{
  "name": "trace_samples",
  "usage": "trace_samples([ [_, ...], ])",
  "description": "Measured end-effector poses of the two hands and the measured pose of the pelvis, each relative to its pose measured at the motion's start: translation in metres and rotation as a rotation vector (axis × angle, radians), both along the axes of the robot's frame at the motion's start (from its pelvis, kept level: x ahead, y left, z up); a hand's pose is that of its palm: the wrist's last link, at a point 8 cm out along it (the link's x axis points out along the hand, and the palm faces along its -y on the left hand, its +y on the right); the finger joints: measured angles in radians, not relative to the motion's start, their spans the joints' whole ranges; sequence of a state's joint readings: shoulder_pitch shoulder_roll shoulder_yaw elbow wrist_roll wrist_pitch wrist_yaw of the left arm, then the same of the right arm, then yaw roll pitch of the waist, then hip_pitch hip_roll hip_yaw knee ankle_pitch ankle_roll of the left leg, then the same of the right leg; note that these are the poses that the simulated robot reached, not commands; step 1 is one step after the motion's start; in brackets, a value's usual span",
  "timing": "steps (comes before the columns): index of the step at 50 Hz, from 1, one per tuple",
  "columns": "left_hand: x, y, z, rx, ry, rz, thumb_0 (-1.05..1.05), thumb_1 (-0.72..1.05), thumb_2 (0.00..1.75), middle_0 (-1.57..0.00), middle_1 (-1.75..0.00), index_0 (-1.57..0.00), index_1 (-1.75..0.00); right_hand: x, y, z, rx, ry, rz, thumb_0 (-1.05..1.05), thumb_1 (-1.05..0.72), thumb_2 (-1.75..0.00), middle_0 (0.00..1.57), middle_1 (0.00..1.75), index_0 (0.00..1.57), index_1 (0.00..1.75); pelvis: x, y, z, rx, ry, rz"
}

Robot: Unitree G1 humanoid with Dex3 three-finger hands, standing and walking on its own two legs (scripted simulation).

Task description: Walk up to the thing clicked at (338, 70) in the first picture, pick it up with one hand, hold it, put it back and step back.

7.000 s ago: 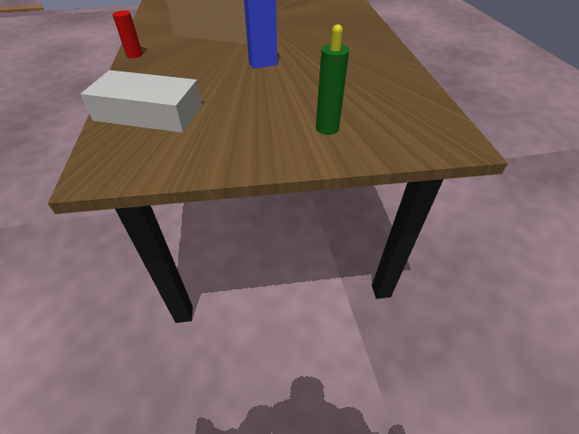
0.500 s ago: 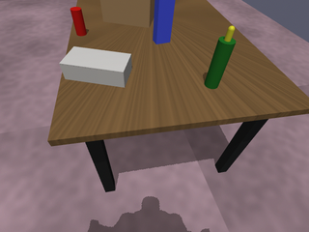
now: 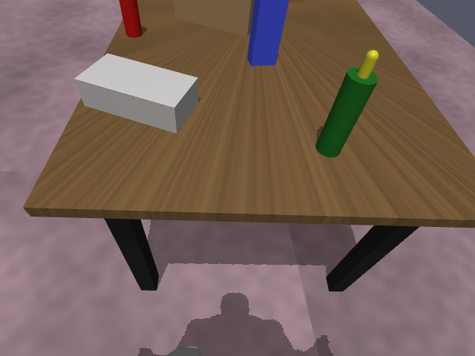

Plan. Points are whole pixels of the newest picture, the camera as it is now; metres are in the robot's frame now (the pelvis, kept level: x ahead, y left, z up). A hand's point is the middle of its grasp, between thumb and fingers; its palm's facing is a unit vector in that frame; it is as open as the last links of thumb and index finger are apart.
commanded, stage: walk up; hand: right
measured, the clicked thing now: (347, 107) +0.58 -0.17 +0.12
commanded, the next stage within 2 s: stand in 1.86 s
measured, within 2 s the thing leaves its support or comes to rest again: neither
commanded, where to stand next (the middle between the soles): +0.06 -0.01 m, yaw +6 degrees
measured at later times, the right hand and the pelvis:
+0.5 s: hand out of the picture +0.18 -0.30 -0.15, palm faces -0.14 +0.93 -0.34, open 7.4 cm; pelvis +0.02 -0.04 +0.00, yaw +7 degrees
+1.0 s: hand out of the picture +0.16 -0.25 -0.13, palm faces -0.17 +0.93 -0.33, open 7.4 cm; pelvis +0.02 -0.02 +0.01, yaw +9 degrees
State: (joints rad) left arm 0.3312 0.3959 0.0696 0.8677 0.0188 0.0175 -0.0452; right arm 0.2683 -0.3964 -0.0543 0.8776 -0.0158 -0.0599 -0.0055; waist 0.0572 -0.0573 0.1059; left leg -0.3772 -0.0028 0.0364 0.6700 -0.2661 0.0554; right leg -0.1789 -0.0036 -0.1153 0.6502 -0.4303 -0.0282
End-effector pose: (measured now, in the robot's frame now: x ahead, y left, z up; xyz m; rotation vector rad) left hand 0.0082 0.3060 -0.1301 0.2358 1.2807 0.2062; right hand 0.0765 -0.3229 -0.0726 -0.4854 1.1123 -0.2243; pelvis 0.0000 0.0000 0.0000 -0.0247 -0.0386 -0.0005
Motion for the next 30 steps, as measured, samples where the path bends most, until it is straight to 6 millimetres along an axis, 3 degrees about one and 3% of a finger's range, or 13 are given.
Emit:
trace_samples([
  [3, 0.018, -0.01, -0.005, -0.012, -0.005, 0.018, 0.01, 0.9, 0.9, -0.21, -0.3, -0.2, -0.3, 0.027, 0.01, -0.003, 0.021, -0.034, 0.034, 0.01, -0.91, -0.9, 0.21, 0.3, 0.21, 0.3, 0.009, -0.002, -0.001, 0.026, -0.012, 0.014],
  [8, 0.053, -0.022, 0.01, -0.005, -0.064, 0.009, 0.01, 0.9, 0.9, -0.21, -0.3, -0.2, -0.3, 0.06, 0.02, -0.005, 0.081, -0.071, 0.062, 0.01, -0.9, -0.9, 0.21, 0.3, 0.21, 0.3, 0.021, -0.011, 0.008, 0.009, -0.005, 0.036],
  [14, 0.077, -0.024, 0.028, 0.096, -0.141, 0.012, 0.01, 0.9, 0.9, -0.21, -0.3, -0.2, -0.3, 0.089, 0.011, -0.021, 0.152, -0.085, 0.091, 0.01, -0.9, -0.9, 0.21, 0.3, 0.21, 0.3, 0.028, -0.034, 0.003, 0.011, -0.006, 0.06],
  [18, 0.071, -0.024, 0.042, 0.174, -0.145, 0.015, 0.01, 0.9, 0.9, -0.21, -0.3, -0.2, -0.3, 0.101, -0.005, -0.033, 0.171, -0.071, 0.079, 0.01, -0.9, -0.9, 0.21, 0.3, 0.21, 0.3, 0.028, -0.045, 0.0, 0.012, -0.011, 0.089],
  [24, 0.051, -0.012, 0.062, 0.243, -0.113, 0.034, 0.01, 0.9, 0.9, -0.21, -0.3, -0.21, -0.3, 0.099, -0.019, -0.037, 0.16, -0.021, 0.085, 0.01, -0.91, -0.9, 0.21, 0.3, 0.21, 0.3, 0.024, -0.042, 0.005, 0.042, 0.004, 0.116],
  [30, 0.033, 0.013, 0.047, 0.237, -0.096, 0.054, 0.01, 0.9, 0.9, -0.21, -0.3, -0.21, -0.3, 0.082, -0.011, -0.043, 0.113, 0.061, 0.102, 0.01, -0.91, -0.9, 0.21, 0.3, 0.2, 0.3, 0.018, -0.027, -0.006, 0.028, 0.011, 0.161],
])
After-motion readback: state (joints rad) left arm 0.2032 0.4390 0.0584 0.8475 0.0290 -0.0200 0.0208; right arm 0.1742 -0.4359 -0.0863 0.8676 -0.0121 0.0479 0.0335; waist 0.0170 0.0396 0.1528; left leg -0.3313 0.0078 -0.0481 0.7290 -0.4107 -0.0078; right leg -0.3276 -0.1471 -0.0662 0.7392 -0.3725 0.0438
